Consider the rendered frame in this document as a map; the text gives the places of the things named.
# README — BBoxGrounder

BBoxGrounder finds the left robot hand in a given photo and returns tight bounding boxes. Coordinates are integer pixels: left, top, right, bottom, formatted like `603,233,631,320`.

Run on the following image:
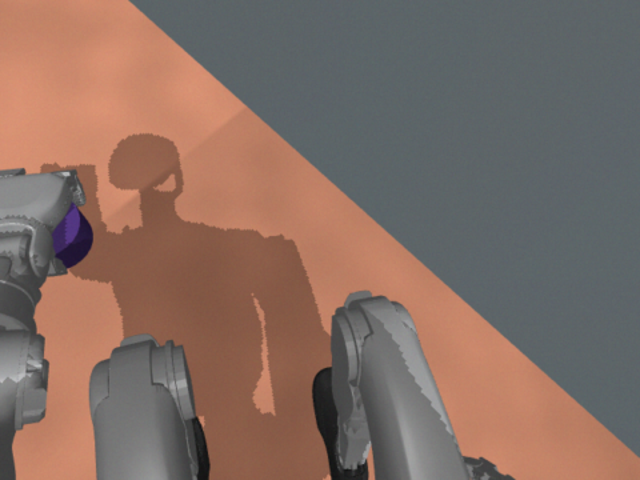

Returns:
0,168,86,277

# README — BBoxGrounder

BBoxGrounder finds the left robot foot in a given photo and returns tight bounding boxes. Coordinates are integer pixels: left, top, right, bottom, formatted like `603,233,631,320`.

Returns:
191,416,210,480

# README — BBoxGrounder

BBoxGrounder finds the right robot foot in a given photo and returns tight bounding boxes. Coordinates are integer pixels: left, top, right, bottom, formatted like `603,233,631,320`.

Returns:
312,367,368,480

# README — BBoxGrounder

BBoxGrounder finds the left robot arm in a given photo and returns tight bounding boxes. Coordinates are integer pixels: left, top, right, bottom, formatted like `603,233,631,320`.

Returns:
0,218,53,480

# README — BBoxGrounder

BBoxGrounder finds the tin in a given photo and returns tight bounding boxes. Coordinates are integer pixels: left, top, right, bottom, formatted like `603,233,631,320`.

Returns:
51,202,93,269

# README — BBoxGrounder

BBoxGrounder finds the right robot hand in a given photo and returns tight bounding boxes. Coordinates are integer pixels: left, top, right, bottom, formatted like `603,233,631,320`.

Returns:
463,456,515,480

